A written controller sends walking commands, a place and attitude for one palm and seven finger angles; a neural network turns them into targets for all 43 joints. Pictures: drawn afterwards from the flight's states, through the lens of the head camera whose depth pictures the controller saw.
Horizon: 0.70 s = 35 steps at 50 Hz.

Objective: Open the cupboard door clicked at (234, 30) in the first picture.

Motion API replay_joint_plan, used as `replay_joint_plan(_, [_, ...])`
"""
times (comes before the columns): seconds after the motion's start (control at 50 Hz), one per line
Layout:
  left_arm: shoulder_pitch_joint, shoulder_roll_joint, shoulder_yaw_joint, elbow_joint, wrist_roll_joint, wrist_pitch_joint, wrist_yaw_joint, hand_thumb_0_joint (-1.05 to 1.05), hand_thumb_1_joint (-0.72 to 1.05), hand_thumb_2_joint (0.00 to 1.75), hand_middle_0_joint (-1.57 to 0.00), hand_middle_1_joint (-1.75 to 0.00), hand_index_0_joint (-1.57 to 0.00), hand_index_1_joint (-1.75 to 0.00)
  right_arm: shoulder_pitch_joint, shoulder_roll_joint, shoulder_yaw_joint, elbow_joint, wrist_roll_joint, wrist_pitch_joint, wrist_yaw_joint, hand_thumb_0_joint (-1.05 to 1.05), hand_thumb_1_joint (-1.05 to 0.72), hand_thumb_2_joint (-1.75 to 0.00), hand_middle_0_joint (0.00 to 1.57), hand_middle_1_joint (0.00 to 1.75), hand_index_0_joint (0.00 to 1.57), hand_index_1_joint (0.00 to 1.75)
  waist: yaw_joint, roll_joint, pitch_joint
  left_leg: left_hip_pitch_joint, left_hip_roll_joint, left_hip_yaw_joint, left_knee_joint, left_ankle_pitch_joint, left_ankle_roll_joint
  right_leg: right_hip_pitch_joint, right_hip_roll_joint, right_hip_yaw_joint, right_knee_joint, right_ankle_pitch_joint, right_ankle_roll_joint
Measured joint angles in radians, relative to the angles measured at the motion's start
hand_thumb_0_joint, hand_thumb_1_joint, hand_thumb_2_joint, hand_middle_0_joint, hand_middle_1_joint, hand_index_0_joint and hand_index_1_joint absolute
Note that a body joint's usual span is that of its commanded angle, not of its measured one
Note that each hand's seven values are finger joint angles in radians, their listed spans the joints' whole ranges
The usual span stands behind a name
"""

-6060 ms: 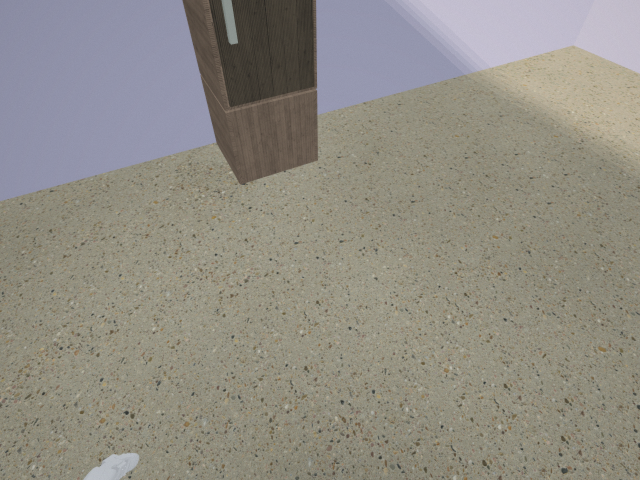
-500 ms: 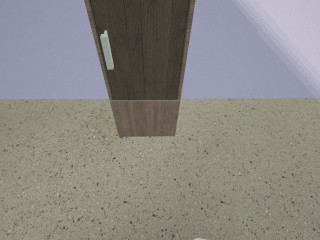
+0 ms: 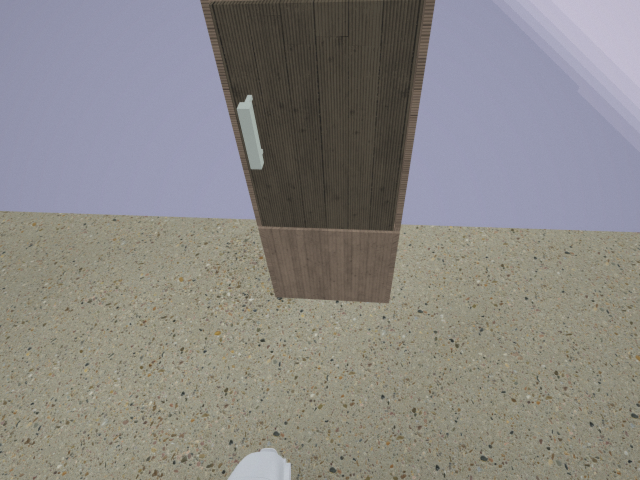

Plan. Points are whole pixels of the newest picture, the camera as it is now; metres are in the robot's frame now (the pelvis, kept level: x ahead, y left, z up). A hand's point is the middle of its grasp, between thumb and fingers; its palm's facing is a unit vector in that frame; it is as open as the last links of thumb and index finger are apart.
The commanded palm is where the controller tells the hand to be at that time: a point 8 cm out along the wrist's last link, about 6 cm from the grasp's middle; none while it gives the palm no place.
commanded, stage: take the last steps up to it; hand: left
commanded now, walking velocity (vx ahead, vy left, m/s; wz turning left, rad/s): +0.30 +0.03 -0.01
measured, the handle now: (253, 132) +0.80 +0.22 -0.01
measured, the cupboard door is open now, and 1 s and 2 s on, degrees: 0 0 0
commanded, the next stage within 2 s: come to a stop and stand still in 0.60 s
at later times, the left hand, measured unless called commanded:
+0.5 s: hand (180, 413) +0.24 +0.26 -0.17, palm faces +0.02 -0.98 -0.20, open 7.4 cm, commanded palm none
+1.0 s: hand (230, 346) +0.36 +0.21 -0.17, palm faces -0.04 -0.97 -0.25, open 7.2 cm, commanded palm none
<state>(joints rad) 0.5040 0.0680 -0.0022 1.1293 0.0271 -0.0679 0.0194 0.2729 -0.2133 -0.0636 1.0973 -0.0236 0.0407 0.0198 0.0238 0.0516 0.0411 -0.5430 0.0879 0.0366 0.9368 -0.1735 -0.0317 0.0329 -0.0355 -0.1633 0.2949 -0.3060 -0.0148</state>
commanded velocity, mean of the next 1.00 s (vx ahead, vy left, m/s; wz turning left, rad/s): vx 0.08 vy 0.03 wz -0.03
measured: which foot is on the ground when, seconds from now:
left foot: up 0.00-0.16, down 0.18-0.74, up 0.76-1.00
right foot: down 0.00-0.18, up 0.20-0.72, down 0.74-1.00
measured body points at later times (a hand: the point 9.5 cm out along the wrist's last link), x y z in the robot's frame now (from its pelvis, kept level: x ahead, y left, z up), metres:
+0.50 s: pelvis +0.16 +0.08 +0.00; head +0.16 +0.09 +0.45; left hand +0.24 +0.32 -0.15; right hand +0.17 -0.16 -0.15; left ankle +0.13 +0.14 -0.74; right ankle +0.21 -0.07 -0.67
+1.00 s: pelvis +0.25 +0.03 -0.01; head +0.30 +0.00 +0.44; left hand +0.36 +0.26 -0.15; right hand +0.25 -0.19 -0.18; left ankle +0.24 +0.17 -0.68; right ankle +0.31 -0.07 -0.74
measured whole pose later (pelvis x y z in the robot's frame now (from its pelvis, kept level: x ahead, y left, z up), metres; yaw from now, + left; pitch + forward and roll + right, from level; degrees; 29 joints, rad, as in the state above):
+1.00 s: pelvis +0.25 +0.03 -0.01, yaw -3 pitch -1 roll +1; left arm 0.11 0.14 0.03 1.00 0.02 0.00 0.04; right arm 0.23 -0.17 -0.06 1.07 -0.01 0.05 -0.02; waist -0.02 0.04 0.11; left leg -0.42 0.03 0.01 1.01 -0.47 -0.05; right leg -0.33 -0.06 -0.13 0.51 -0.17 -0.04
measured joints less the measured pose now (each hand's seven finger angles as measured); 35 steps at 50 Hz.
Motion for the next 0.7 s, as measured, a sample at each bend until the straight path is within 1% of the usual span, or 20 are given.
replay_joint_plan(0.04, [0.019,-0.004,0.000,0.019,0.003,0.001,0.002,0.00,0.90,0.89,-0.21,-0.30,-0.20,-0.30,-0.031,0.010,0.006,-0.005,0.001,-0.004,0.002,0.01,-0.91,-0.90,0.20,0.29,0.20,0.30,0.012,-0.007,0.006,0.016,0.000,0.023,-0.067,-0.017,0.007,0.012,-0.005,-0.003,0.002,-0.018,0.012])
replay_joint_plan(0.1, [0.037,-0.002,0.004,0.042,0.007,0.008,0.004,0.00,0.90,0.89,-0.21,-0.30,-0.20,-0.30,-0.089,0.029,0.015,-0.023,0.005,-0.018,0.006,0.01,-0.91,-0.90,0.20,0.29,0.20,0.30,0.033,-0.025,0.018,0.057,-0.011,0.056,-0.177,-0.055,0.027,0.026,-0.019,-0.002,0.021,-0.055,0.036])
replay_joint_plan(0.14, [0.044,0.004,0.009,0.054,0.006,0.015,0.004,0.00,0.90,0.89,-0.21,-0.30,-0.20,-0.30,-0.126,0.042,0.021,-0.043,0.006,-0.036,0.005,0.01,-0.91,-0.90,0.20,0.29,0.20,0.30,0.042,-0.042,0.026,0.105,-0.029,0.076,-0.264,-0.073,0.046,0.026,-0.036,0.003,0.062,-0.095,0.056])
replay_joint_plan(0.16, [0.049,0.006,0.011,0.059,0.004,0.017,0.004,0.00,0.90,0.89,-0.21,-0.30,-0.20,-0.30,-0.141,0.047,0.025,-0.055,0.005,-0.052,0.003,0.01,-0.91,-0.90,0.20,0.29,0.20,0.30,0.042,-0.050,0.028,0.143,-0.041,0.086,-0.322,-0.060,0.055,0.012,-0.047,0.009,0.116,-0.128,0.063])
replay_joint_plan(0.18, [0.049,0.007,0.014,0.065,0.001,0.022,0.002,0.00,0.90,0.89,-0.21,-0.30,-0.20,-0.30,-0.154,0.050,0.026,-0.068,0.002,-0.070,-0.001,0.01,-0.91,-0.89,0.20,0.29,0.20,0.30,0.038,-0.053,0.032,0.164,-0.045,0.092,-0.349,-0.017,0.069,-0.023,-0.060,0.014,0.214,-0.163,0.059])
replay_joint_plan(0.2, [0.034,0.013,0.015,0.070,-0.004,0.032,-0.001,0.00,0.90,0.89,-0.21,-0.30,-0.20,-0.30,-0.166,0.057,0.027,-0.077,0.001,-0.087,-0.008,0.01,-0.91,-0.89,0.20,0.29,0.20,0.30,0.033,-0.063,0.042,0.163,-0.053,0.102,-0.315,-0.030,0.081,-0.078,-0.072,0.040,0.365,-0.192,0.047])
replay_joint_plan(0.22, [0.015,0.020,0.017,0.071,-0.007,0.042,-0.002,0.00,0.90,0.89,-0.21,-0.30,-0.20,-0.30,-0.172,0.064,0.029,-0.083,0.003,-0.098,-0.014,0.01,-0.91,-0.89,0.20,0.29,0.20,0.30,0.033,-0.069,0.049,0.175,-0.058,0.113,-0.293,-0.064,0.090,-0.142,-0.070,0.076,0.526,-0.209,0.032])
replay_joint_plan(0.24, [-0.004,0.028,0.020,0.069,-0.008,0.049,-0.002,0.00,0.90,0.89,-0.21,-0.30,-0.20,-0.30,-0.171,0.071,0.032,-0.085,0.005,-0.104,-0.019,0.01,-0.91,-0.89,0.20,0.29,0.20,0.30,0.034,-0.074,0.048,0.198,-0.061,0.124,-0.295,-0.092,0.096,-0.205,-0.065,0.101,0.664,-0.206,0.018])
replay_joint_plan(0.26, [-0.025,0.038,0.025,0.063,-0.008,0.053,-0.002,0.00,0.90,0.89,-0.21,-0.30,-0.20,-0.30,-0.164,0.078,0.035,-0.084,0.006,-0.106,-0.023,0.01,-0.91,-0.89,0.20,0.29,0.20,0.30,0.032,-0.077,0.040,0.227,-0.065,0.135,-0.315,-0.107,0.100,-0.266,-0.064,0.109,0.769,-0.181,0.011])
replay_joint_plan(0.28, [-0.048,0.049,0.031,0.055,-0.006,0.055,-0.004,0.00,0.90,0.89,-0.21,-0.30,-0.20,-0.30,-0.154,0.085,0.037,-0.082,0.007,-0.107,-0.027,0.01,-0.91,-0.89,0.20,0.29,0.20,0.30,0.028,-0.080,0.032,0.257,-0.070,0.142,-0.346,-0.108,0.099,-0.321,-0.065,0.109,0.839,-0.144,0.009])
replay_joint_plan(0.32, [-0.100,0.071,0.044,0.027,-0.001,0.056,-0.007,0.00,0.90,0.89,-0.20,-0.30,-0.20,-0.30,-0.132,0.090,0.018,-0.091,0.023,-0.125,-0.045,-0.02,-0.93,-0.89,0.20,0.30,0.21,0.30,0.015,-0.087,0.018,0.314,-0.084,0.155,-0.418,-0.089,0.098,-0.415,-0.073,0.105,0.893,-0.071,0.011])
replay_joint_plan(0.36, [-0.154,0.091,0.054,-0.008,0.002,0.055,-0.008,0.00,0.91,0.89,-0.20,-0.30,-0.20,-0.30,-0.111,0.075,0.014,-0.091,0.021,-0.135,-0.053,-0.03,-0.95,-0.89,0.21,0.30,0.21,0.30,0.004,-0.090,0.004,0.363,-0.098,0.160,-0.484,-0.073,0.106,-0.487,-0.078,0.101,0.885,-0.011,0.017])
replay_joint_plan(0.42, [-0.228,0.116,0.067,-0.061,0.006,0.056,-0.009,0.00,0.91,0.90,-0.20,-0.30,-0.20,-0.30,-0.063,0.060,0.019,-0.072,0.015,-0.131,-0.052,-0.04,-0.95,-0.89,0.20,0.30,0.21,0.30,-0.003,-0.097,-0.018,0.421,-0.117,0.162,-0.560,-0.060,0.110,-0.565,-0.083,0.108,0.846,0.064,0.029])
replay_joint_plan(0.5, [-0.308,0.130,0.071,-0.110,0.005,0.064,-0.016,0.00,0.91,0.90,-0.20,-0.30,-0.20,-0.30,0.015,0.064,0.027,-0.034,0.011,-0.118,-0.050,-0.02,-0.94,-0.89,0.20,0.30,0.20,0.30,-0.017,-0.098,-0.030,0.482,-0.130,0.155,-0.616,-0.066,0.107,-0.611,-0.087,0.119,0.770,0.124,0.041])
replay_joint_plan(0.6, [-0.370,0.121,0.060,-0.135,0.001,0.075,-0.023,0.00,0.91,0.90,-0.20,-0.30,-0.20,-0.30,0.098,0.081,0.035,0.006,0.001,-0.103,-0.047,0.00,-0.92,-0.89,0.20,0.29,0.20,0.30,-0.050,-0.077,-0.006,0.536,-0.122,0.147,-0.633,-0.102,0.091,-0.580,-0.085,0.106,0.580,0.129,0.037])
replay_joint_plan(0.66, [-0.390,0.110,0.050,-0.137,-0.001,0.076,-0.025,0.00,0.91,0.90,-0.20,-0.30,-0.20,-0.30,0.133,0.090,0.038,0.026,-0.005,-0.093,-0.045,0.00,-0.91,-0.89,0.20,0.29,0.20,0.30,-0.075,-0.062,0.019,0.554,-0.106,0.151,-0.611,-0.143,0.073,-0.531,-0.069,0.086,0.457,0.100,0.021])
replay_joint_plan(0.7, [-0.395,0.102,0.043,-0.136,-0.002,0.071,-0.026,0.00,0.91,0.90,-0.20,-0.30,-0.20,-0.30,0.153,0.093,0.039,0.039,-0.006,-0.086,-0.045,0.00,-0.91,-0.89,0.20,0.30,0.20,0.30,-0.089,-0.051,0.034,0.558,-0.089,0.154,-0.573,-0.184,0.056,-0.483,-0.050,0.070,0.373,0.086,0.007])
